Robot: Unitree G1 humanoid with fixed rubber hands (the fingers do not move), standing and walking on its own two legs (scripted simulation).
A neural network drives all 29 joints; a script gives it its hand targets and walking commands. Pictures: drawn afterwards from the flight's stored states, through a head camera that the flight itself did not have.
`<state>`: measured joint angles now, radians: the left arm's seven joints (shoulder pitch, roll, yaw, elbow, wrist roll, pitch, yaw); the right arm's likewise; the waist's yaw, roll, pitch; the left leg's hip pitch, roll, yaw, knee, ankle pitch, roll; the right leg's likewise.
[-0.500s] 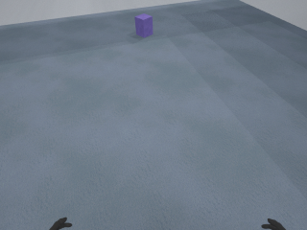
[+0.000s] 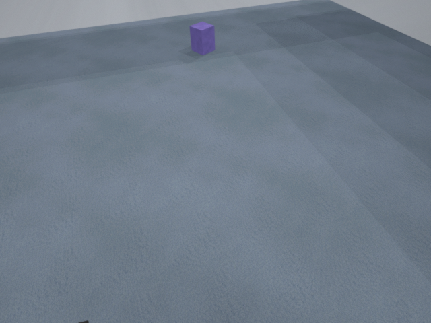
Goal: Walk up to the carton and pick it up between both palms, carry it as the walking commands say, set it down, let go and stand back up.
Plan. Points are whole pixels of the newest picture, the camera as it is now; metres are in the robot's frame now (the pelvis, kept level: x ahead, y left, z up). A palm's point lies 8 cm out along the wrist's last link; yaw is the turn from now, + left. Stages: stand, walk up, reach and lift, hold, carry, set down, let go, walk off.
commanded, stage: stand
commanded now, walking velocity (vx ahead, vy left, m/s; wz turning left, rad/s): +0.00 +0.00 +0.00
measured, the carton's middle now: (202, 38) +3.02 +0.24 -0.65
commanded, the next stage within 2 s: walk up in 0.56 s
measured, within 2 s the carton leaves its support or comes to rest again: neither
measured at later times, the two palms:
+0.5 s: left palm out of the picture +0.11 +0.31 -0.10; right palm out of the picture +0.11 -0.31 -0.10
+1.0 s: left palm out of the picture +0.11 +0.41 -0.07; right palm (395, 282) +0.23 -0.31 -0.05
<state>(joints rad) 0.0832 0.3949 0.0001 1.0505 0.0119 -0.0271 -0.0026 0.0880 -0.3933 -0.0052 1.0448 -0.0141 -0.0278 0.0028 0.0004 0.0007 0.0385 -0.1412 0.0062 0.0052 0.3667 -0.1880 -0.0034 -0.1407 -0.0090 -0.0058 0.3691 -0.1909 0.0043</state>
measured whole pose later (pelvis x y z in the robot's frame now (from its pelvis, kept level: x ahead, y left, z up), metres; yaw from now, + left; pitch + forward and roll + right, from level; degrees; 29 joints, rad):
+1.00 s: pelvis +0.05 +0.03 +0.00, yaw +5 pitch +2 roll -1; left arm 0.19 0.56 0.09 0.95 0.04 -0.10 -0.09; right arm 0.10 -0.53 -0.12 0.90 -0.02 -0.07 0.15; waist 0.03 -0.01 -0.04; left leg -0.40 0.09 0.04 0.62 -0.37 0.01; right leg -0.12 -0.07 -0.08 0.39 -0.31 -0.04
